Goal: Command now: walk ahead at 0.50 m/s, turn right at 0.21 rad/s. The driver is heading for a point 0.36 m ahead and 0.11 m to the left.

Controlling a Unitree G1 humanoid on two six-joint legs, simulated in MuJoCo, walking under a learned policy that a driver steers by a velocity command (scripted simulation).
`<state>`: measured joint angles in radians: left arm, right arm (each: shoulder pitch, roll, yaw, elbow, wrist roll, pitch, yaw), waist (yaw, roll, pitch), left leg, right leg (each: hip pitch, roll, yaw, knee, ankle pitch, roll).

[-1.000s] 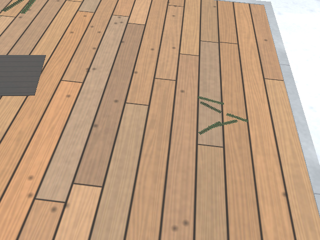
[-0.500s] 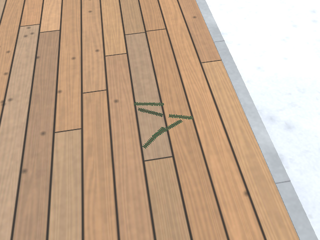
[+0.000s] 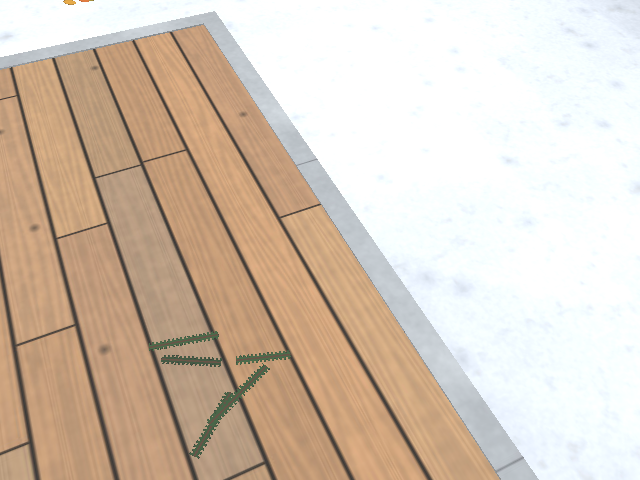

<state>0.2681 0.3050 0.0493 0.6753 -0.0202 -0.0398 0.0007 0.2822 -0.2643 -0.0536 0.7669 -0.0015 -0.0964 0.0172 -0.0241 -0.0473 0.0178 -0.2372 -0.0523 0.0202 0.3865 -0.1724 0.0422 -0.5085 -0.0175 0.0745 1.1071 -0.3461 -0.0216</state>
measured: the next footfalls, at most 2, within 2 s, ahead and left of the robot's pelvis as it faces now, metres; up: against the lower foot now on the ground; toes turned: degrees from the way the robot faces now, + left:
right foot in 0.28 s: +0.32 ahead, -0.16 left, +0.00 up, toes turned +5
left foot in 0.66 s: +0.38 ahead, +0.10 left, +0.00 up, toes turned +9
